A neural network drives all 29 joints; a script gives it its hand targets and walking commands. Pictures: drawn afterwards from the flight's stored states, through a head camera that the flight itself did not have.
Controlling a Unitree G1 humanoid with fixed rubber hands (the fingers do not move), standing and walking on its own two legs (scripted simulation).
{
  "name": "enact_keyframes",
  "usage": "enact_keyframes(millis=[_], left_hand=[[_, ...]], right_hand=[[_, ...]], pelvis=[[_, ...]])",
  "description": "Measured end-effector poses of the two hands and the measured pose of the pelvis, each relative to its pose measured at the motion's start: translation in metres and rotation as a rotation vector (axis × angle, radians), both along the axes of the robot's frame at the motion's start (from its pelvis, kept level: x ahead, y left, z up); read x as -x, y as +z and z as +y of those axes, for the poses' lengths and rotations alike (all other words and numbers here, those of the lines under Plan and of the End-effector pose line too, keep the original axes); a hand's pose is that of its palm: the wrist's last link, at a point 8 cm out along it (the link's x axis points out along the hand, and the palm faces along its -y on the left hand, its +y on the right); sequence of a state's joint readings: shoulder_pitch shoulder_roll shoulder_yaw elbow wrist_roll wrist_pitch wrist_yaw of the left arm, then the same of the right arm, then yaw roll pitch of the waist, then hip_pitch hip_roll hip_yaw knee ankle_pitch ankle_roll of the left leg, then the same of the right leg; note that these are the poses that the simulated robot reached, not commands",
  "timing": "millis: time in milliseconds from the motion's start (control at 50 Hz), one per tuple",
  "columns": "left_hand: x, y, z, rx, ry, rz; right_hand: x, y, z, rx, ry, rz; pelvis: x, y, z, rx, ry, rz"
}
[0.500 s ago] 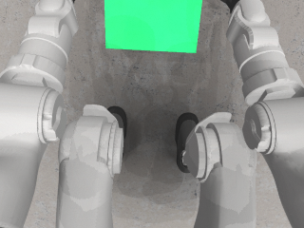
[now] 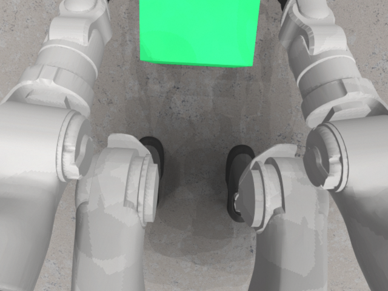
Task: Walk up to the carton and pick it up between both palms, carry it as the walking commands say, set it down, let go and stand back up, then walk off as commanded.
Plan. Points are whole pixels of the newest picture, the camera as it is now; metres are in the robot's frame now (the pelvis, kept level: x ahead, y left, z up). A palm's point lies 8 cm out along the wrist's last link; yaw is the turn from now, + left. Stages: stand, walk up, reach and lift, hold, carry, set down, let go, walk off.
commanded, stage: reach and lift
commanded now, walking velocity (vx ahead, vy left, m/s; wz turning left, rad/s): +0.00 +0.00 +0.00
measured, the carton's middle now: out of the picture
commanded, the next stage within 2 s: none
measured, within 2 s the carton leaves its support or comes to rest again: leaves its support in 1.04 s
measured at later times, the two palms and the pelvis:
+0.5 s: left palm out of the picture +0.54 +0.17 -0.20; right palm out of the picture +0.55 -0.11 -0.20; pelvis +0.01 +0.00 -0.01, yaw -1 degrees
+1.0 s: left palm out of the picture +0.54 +0.17 -0.19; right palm out of the picture +0.55 -0.11 -0.20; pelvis +0.01 +0.00 -0.01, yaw +0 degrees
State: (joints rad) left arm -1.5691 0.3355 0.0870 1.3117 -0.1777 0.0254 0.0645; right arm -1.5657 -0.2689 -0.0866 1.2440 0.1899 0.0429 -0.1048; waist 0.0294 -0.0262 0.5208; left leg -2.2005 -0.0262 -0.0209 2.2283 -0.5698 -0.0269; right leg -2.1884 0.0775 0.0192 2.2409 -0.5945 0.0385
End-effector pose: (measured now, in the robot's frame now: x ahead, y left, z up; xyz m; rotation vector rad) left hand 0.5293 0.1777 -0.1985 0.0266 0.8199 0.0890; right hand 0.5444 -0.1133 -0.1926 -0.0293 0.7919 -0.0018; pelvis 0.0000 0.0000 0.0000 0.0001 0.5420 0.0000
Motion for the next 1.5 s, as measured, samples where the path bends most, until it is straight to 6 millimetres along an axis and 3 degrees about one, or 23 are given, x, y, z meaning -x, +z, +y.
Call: enact_keyframes(millis=[120, 560, 960, 1240, 1500], left_hand=[[-0.009, -0.001, -0.014, 0.0, -0.023, -0.019], [-0.014, -0.001, -0.012, 0.014, -0.074, 0.008], [-0.01, 0.001, -0.01, 0.007, -0.051, 0.023], [-0.002, 0.031, -0.012, 0.0, 0.011, -0.027], [-0.016, 0.067, -0.019, -0.008, 0.015, -0.062]], right_hand=[[0.002, -0.01, 0.0, 0.011, -0.006, 0.021], [-0.003, -0.012, -0.002, 0.023, 0.053, 0.053], [-0.001, -0.01, 0.002, 0.026, 0.041, 0.067], [0.005, 0.022, 0.007, 0.051, -0.006, 0.018], [0.003, 0.05, 0.003, 0.054, -0.035, -0.012]], pelvis=[[-0.005, 0.003, 0.0, -0.003, 0.005, 0.02], [-0.011, -0.012, -0.002, 0.004, -0.012, -0.007], [-0.008, -0.012, -0.001, -0.001, -0.009, -0.021], [0.008, -0.004, -0.005, -0.008, 0.001, -0.056], [0.01, 0.017, -0.004, -0.006, -0.004, -0.055]])
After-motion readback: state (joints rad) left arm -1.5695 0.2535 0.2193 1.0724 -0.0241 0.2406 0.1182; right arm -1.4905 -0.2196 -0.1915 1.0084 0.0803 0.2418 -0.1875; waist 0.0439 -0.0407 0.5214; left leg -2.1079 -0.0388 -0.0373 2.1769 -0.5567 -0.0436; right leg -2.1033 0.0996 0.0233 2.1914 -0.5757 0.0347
